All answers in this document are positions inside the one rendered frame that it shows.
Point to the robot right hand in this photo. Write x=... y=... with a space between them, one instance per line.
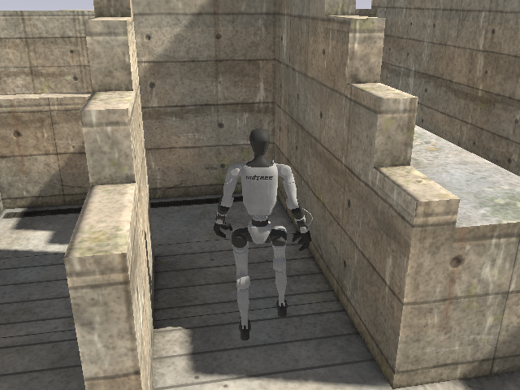
x=305 y=238

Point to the robot right forearm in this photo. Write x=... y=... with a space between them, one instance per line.
x=300 y=218

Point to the humanoid robot head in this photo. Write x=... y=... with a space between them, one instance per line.
x=259 y=139

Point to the right robot foot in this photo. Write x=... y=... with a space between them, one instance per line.
x=282 y=310

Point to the robot left hand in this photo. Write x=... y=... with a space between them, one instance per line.
x=224 y=226

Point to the robot right upper arm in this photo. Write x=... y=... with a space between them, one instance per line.
x=286 y=172

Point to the robot left upper arm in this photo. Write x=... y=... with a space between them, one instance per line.
x=233 y=172

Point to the robot left forearm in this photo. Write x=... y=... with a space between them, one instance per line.
x=221 y=212

